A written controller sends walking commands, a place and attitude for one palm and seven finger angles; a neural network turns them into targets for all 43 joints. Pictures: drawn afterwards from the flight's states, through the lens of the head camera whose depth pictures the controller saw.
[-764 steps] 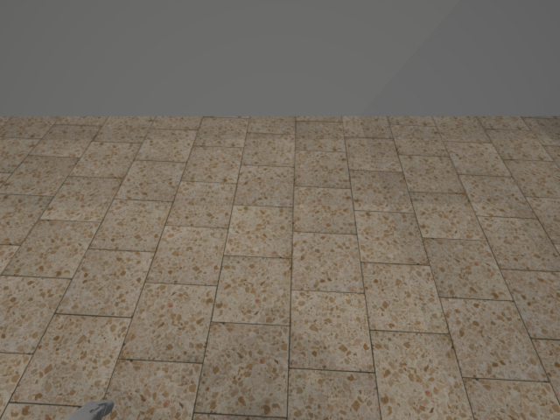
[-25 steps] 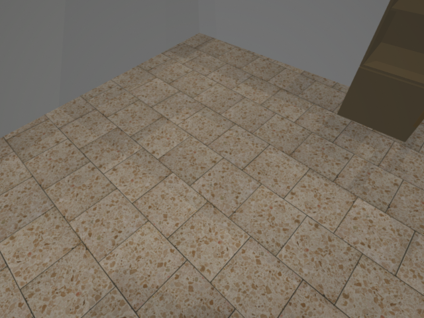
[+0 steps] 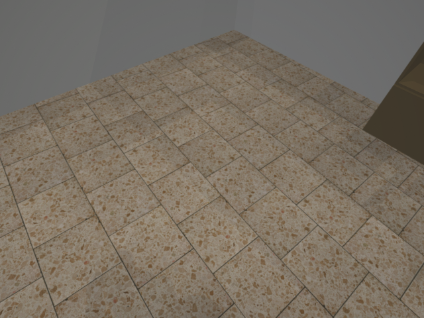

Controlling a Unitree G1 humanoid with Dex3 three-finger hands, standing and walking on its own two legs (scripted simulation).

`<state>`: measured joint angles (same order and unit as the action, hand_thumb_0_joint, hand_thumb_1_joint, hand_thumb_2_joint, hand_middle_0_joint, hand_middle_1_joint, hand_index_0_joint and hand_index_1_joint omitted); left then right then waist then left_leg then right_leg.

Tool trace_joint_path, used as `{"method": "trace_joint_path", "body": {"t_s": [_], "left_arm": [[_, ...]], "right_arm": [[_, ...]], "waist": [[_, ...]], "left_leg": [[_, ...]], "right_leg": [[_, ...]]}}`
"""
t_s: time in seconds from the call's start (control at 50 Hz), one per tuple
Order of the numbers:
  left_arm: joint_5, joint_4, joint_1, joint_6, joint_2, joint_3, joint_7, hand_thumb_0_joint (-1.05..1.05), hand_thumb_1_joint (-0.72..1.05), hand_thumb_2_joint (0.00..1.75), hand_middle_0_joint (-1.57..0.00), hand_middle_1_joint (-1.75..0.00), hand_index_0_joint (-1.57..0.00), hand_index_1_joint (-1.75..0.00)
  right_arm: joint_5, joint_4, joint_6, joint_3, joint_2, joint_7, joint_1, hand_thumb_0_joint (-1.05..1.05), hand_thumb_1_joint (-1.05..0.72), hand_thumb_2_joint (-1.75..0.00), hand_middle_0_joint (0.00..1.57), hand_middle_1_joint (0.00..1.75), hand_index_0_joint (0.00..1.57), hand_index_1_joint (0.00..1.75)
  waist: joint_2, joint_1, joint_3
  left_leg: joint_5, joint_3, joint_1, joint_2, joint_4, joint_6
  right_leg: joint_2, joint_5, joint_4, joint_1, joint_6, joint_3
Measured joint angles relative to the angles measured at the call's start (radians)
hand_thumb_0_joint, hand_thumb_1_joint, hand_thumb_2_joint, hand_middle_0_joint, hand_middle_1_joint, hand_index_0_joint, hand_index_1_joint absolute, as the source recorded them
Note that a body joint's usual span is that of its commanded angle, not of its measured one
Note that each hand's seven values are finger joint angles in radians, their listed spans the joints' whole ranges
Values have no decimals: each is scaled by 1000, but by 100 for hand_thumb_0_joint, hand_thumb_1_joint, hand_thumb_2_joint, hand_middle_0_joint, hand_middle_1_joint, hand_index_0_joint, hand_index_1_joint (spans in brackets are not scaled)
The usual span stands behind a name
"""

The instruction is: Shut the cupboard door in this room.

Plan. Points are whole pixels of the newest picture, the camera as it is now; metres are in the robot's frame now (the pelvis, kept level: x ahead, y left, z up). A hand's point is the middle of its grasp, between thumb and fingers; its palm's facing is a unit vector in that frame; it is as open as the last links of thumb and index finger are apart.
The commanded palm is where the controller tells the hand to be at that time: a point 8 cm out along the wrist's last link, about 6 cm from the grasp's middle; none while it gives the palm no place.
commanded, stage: turn or walk to find it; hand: left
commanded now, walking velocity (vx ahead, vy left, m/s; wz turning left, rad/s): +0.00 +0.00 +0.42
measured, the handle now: out of the picture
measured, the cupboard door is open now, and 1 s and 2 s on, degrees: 84 84 84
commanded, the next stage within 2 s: none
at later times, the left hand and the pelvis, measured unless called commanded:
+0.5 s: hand out of the picture +0.01 +0.17 -0.15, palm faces +0.23 -0.94 -0.26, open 7.4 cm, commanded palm none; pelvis -0.02 -0.04 +0.01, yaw +12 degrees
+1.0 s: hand out of the picture -0.05 +0.23 -0.16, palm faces +0.42 -0.87 -0.25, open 7.4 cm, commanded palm none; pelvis -0.04 +0.00 +0.01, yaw +23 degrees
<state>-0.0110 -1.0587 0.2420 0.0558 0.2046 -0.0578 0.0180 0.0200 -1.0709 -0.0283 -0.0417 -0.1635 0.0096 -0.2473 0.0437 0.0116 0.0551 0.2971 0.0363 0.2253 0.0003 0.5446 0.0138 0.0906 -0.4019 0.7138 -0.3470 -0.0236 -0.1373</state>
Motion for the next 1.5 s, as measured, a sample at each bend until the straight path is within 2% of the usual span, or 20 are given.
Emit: {"method": "trace_joint_path", "body": {"t_s": [0.06, 0.14, 0.24, 0.3, 0.38, 0.44, 0.5, 0.66, 0.72, 0.76, 0.8, 0.9, 1.02, 1.1, 1.14, 1.18, 1.22, 1.32, 1.4, 1.5], "left_arm": [[-3, 0, -11, 12, 9, -3, -6, 1, 91, 90, -20, -30, -20, -30], [0, 26, -31, 2, 12, -2, -10, 1, 91, 90, -20, -30, -20, -30], [6, 64, -72, -9, 6, 3, -7, 1, 91, 90, -20, -30, -20, -30], [7, 90, -85, -28, 3, 9, -7, 1, 90, 90, -20, -30, -20, -30], [-3, 112, -83, -48, -24, 16, -3, 1, 90, 90, -20, -30, -20, -30], [-5, 119, -65, -45, -37, 19, -3, 1, 90, 90, -20, -30, -20, -30], [-9, 117, -50, -42, -41, 22, -3, 1, 90, 90, -20, -30, -20, -30], [-16, 107, -23, -41, -15, 17, -11, 1, 90, 90, -21, -30, -21, -30], [-8, 99, -7, -31, 8, 8, -11, 1, 90, 90, -21, -30, -21, -30], [-3, 87, -10, -11, 37, -1, -8, 1, 90, 90, -21, -30, -21, -30], [-1, 72, -18, 10, 51, -6, -3, 1, 90, 90, -20, -30, -20, -30], [3, 74, -49, 7, 59, -9, -11, 1, 91, 90, -20, -30, -20, -30], [6, 108, -97, 1, 43, -2, -10, 1, 91, 90, -20, -30, -20, -30], [9, 131, -123, -10, 22, 6, -11, 1, 91, 90, -20, -30, -20, -30], [9, 144, -124, -26, 14, 12, -13, 1, 90, 90, -20, -30, -20, -30], [1, 150, -123, -42, -8, 19, -10, 1, 90, 90, -20, -30, -20, -30], [-1, 158, -110, -48, -25, 26, -10, 1, 90, 90, -20, -30, -20, -30], [-2, 149, -68, -42, -50, 29, -5, 1, 90, 90, -21, -30, -21, -30], [-4, 132, -37, -48, -53, 29, -4, 1, 90, 90, -21, -30, -21, -30], [-11, 107, -5, -47, -35, 22, -5, 1, 91, 89, -21, -30, -21, -30]], "right_arm": [[3, 13, 6, 7, 10, 6, 7, 1, -91, -90, 20, 29, 19, 30], [4, 26, 9, 8, 7, 9, 26, 1, -91, -90, 20, 29, 20, 30], [7, 52, 7, -4, -18, 3, 45, 1, -92, -90, 20, 30, 20, 30], [3, 68, -1, -14, -35, -1, 48, 1, -91, -90, 20, 30, 20, 30], [0, 79, -24, -33, -70, -6, 55, 1, -91, -90, 20, 29, 20, 30], [3, 82, -37, -43, -89, -14, 61, 1, -91, -90, 20, 29, 20, 30], [3, 86, -41, -45, -96, -21, 62, 1, -91, -90, 20, 29, 19, 30], [-7, 79, -38, -21, -77, -22, 81, 1, -91, -90, 19, 29, 19, 30], [-6, 92, -16, -10, -71, -23, 86, 1, -91, -90, 19, 29, 19, 30], [-3, 95, -2, -6, -49, -22, 99, 1, -91, -90, 19, 29, 19, 30], [-1, 102, 8, 0, -34, -14, 101, 1, -91, -90, 20, 29, 19, 30], [1, 103, 16, 10, -18, -2, 94, 1, -91, -90, 20, 29, 20, 30], [4, 99, 10, 5, -17, -5, 71, 1, -91, -90, 20, 30, 20, 30], [8, 97, -2, -5, -27, -7, 55, 1, -91, -90, 20, 30, 20, 30], [4, 96, -8, -12, -35, -9, 43, 1, -90, -90, 20, 30, 20, 30], [-2, 93, -16, -23, -55, -10, 38, 1, -91, -90, 20, 30, 20, 30], [0, 87, -32, -33, -68, -12, 31, 1, -91, -90, 20, 30, 20, 30], [5, 77, -42, -44, -94, -23, 23, 1, -91, -90, 20, 29, 19, 30], [4, 66, -47, -40, -96, -23, 17, 1, -91, -90, 19, 29, 19, 30], [-1, 55, -50, -27, -88, -20, 42, 1, -91, -90, 19, 29, 19, 30]], "waist": [[-8, -5, -9], [-27, -8, -12], [-51, -23, -8], [-60, -26, -11], [-93, -23, -2], [-94, -23, 5], [-86, -25, 12], [-37, 1, 40], [-26, 3, 36], [13, 13, 46], [14, 13, 47], [-9, 7, 41], [-33, -10, 29], [-54, -30, 22], [-61, -32, 13], [-96, -39, 18], [-101, -38, 14], [-99, -36, 14], [-84, -29, 17], [-61, -4, 28]], "left_leg": [[-25, -20, -6, -5, -49, 10], [-67, -49, -2, -11, -97, 11], [-84, -91, 32, -21, -89, -2], [-72, -114, 69, -34, -43, -21], [129, -117, 177, -42, 240, -33], [130, -86, 250, -30, 491, -43], [104, -64, 260, -1, 561, -59], [147, -8, 118, 36, 252, -69], [13, 16, 30, 35, 27, -47], [34, 23, 39, 11, 47, -15], [41, 14, 35, 9, 41, 2], [-17, -21, -1, 1, -51, 10], [-44, -62, -10, -16, -82, 2], [-35, -95, 13, -24, -49, -18], [-18, -110, 37, -31, -8, -34], [63, -126, 84, -25, 105, -35], [161, -118, 155, -40, 309, -32], [89, -80, 249, -7, 605, -53], [84, -71, 232, 25, 580, -76], [139, -40, 164, 43, 408, -81]], "right_leg": [[-19, -33, 175, -58, -17, 47], [-28, -39, 213, -67, -36, 78], [-42, -48, 67, -7, -43, 95], [-48, 62, -136, 76, -41, 86], [-46, 95, -156, 95, 35, 44], [-30, 101, -182, 119, 42, 20], [-15, 109, -198, 131, 38, -3], [35, 93, -169, 115, 13, -63], [57, 55, -94, 82, -13, -88], [64, -65, 41, 27, -31, -32], [33, -127, 191, -30, -41, 20], [-2, -60, 333, -105, -57, 74], [-14, -47, 225, -87, -66, 102], [-35, -18, 35, -13, -55, 97], [-43, 90, -115, 51, -43, 84], [-54, 123, -120, 60, 19, 51], [-41, 98, -117, 67, 53, 28], [-22, 124, -192, 110, 62, -15], [-6, 135, -220, 126, 65, -51], [18, 132, -213, 124, 57, -89]]}}
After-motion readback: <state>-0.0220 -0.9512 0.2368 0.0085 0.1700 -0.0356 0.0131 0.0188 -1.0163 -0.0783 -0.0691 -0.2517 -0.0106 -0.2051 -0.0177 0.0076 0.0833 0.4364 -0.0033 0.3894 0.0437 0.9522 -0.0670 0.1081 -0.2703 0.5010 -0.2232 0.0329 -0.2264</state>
